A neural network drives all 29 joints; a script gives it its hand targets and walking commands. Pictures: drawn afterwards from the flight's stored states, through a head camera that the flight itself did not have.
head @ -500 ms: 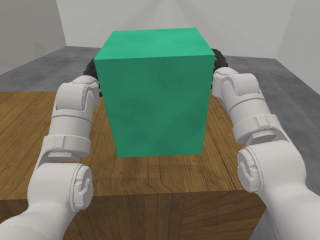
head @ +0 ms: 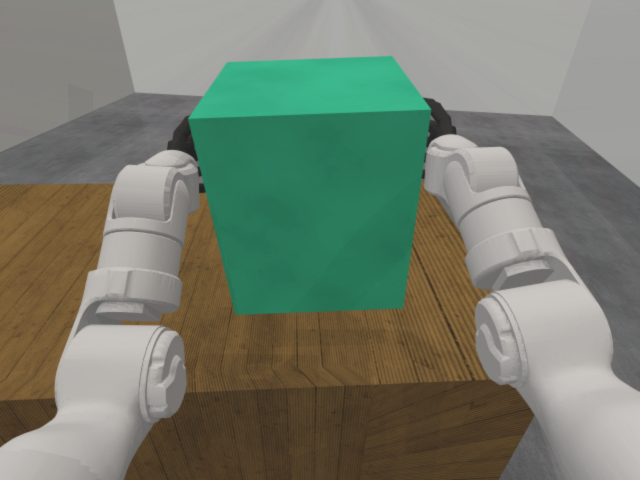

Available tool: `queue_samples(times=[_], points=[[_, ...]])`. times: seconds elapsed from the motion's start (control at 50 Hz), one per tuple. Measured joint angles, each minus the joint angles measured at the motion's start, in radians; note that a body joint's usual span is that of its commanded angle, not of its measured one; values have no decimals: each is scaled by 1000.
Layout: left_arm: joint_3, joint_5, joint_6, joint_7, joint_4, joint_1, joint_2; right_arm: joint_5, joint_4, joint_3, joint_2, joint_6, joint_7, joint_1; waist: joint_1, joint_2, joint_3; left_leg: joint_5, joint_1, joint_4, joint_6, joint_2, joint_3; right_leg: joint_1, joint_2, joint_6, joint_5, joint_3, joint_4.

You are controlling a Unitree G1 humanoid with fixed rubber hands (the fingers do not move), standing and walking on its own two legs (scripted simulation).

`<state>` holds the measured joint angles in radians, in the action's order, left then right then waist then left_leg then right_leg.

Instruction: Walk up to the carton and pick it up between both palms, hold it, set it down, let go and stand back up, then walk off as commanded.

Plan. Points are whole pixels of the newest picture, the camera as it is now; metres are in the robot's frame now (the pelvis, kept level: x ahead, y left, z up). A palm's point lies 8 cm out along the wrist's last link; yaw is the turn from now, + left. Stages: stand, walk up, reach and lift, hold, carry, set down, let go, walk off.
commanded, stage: hold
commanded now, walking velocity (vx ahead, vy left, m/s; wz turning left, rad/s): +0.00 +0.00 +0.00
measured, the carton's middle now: (314, 184) +0.40 +0.00 +0.26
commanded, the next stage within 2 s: none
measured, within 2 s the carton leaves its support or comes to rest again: neither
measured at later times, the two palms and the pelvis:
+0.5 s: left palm (182, 170) +0.38 +0.15 +0.29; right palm (440, 156) +0.38 -0.15 +0.31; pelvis +0.00 +0.00 +0.00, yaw +0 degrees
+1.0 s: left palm (184, 169) +0.38 +0.15 +0.29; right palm (442, 153) +0.38 -0.15 +0.31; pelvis +0.00 +0.00 +0.00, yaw +0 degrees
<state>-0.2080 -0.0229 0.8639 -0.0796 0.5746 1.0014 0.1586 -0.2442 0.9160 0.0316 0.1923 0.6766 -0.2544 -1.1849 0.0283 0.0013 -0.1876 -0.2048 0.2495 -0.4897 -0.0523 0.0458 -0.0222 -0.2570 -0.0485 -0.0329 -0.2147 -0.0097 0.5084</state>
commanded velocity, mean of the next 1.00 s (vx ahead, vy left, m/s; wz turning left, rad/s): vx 0.00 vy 0.00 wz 0.00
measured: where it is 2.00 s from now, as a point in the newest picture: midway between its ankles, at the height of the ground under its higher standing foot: outside the picture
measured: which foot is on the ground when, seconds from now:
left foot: down 0.00-1.00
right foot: down 0.00-1.00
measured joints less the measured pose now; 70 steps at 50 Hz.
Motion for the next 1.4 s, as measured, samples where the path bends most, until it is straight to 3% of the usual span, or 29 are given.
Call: queue_samples(times=[1.4], points=[[0, 0, -8, -3, 12, 7, 0, 0, 13, 0, 3, 0, 4, -8, 3, 0, 0, 0, 0, 0, 0, 0, -1, 0, 0, 0, 0, 0, 0]])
